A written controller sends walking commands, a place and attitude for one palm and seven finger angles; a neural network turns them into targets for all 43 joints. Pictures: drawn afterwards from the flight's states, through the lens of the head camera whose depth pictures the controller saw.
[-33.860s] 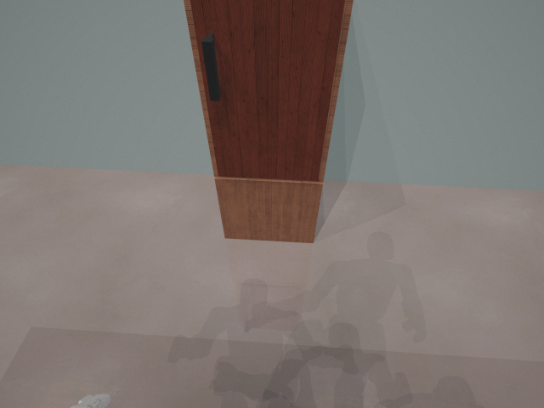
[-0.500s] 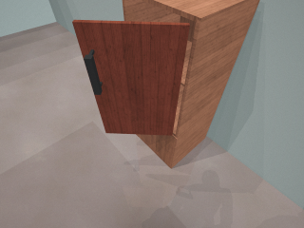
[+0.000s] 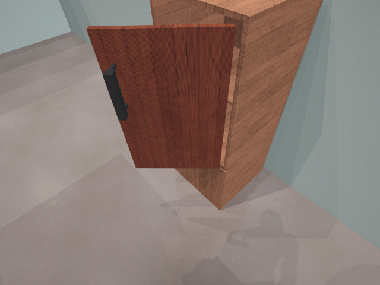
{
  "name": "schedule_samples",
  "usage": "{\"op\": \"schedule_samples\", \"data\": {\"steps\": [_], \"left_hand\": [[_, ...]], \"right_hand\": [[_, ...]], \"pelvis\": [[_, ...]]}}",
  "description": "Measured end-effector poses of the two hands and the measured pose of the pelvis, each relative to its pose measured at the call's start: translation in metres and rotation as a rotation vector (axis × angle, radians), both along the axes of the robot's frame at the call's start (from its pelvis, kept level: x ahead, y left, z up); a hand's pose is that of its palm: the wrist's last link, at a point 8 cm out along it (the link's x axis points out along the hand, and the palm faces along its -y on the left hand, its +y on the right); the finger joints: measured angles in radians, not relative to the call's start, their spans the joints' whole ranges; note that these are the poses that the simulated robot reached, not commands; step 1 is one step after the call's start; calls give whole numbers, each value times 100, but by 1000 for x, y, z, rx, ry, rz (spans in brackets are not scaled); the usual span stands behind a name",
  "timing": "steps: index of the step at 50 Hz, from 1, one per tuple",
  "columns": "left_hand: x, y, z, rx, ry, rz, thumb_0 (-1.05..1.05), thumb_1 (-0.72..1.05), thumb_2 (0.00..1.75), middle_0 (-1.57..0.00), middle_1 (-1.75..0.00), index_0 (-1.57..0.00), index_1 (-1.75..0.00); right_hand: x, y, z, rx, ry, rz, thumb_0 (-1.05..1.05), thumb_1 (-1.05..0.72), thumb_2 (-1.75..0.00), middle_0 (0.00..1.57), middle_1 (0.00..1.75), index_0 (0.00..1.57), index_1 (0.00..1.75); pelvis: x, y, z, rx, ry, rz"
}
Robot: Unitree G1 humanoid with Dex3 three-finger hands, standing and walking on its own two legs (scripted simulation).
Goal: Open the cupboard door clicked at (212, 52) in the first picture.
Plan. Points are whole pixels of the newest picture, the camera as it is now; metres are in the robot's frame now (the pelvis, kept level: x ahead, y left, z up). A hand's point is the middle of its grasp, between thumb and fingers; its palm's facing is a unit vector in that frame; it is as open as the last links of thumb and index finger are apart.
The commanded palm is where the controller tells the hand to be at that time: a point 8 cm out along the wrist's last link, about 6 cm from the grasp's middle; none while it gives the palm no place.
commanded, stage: look again from close up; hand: left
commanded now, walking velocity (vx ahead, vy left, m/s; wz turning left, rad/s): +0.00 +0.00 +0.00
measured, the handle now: (118, 92) +0.60 +0.23 +0.08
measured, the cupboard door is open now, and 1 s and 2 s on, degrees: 46 46 46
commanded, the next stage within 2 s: shuffle to correct the standing spot in 0.28 s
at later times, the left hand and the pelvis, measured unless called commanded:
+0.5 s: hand out of the picture +0.01 +0.17 -0.17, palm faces +0.00 -0.98 -0.19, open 7.4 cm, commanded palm none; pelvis +0.01 +0.00 +0.00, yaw -1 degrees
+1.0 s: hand out of the picture +0.09 +0.19 -0.17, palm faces -0.02 -0.97 -0.24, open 7.3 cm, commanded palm none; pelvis +0.05 +0.01 +0.00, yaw -2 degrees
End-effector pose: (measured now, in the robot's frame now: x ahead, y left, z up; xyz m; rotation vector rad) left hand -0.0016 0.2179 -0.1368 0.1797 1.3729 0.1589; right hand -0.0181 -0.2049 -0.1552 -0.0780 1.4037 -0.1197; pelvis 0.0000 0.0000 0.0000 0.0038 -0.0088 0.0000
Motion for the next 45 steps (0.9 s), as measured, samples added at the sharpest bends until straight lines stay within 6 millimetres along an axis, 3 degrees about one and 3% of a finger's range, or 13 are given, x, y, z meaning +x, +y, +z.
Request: {"op": "schedule_samples", "data": {"steps": [12, 25, 35, 39, 45], "left_hand": [[20, 9, 3, 10, -46, -19, 1, 92, 90, -20, -30, -20, -30], [4, -3, -4, -31, 6, -8, 1, 91, 90, -20, -30, -20, -30], [-9, 9, -17, -63, 94, 58, 1, 91, 90, -20, -30, -20, -30], [5, 19, -15, -46, 130, 32, 1, 91, 90, -20, -30, -20, -30], [55, 24, -9, -10, 30, -2, 1, 91, 90, -20, -30, -20, -30]], "right_hand": [[24, -17, 8, -41, -57, 12, 1, -92, -90, 20, 30, 20, 30], [31, -25, 12, -57, -48, 20, 0, -91, -90, 20, 30, 20, 30], [46, -12, 13, -83, -8, 29, 0, -91, -90, 20, 30, 20, 30], [51, 0, 14, -88, -22, 4, 0, -91, -90, 20, 30, 20, 30], [51, 11, 6, -43, 21, -16, 0, -91, -90, 20, 30, 20, 30]], "pelvis": [[3, 0, 3, 13, -3, -16], [5, -5, 3, 9, -3, -21], [35, 12, -5, 7, 5, -16], [43, 18, -3, 10, 7, -38], [49, 15, -3, 22, 2, -38]]}}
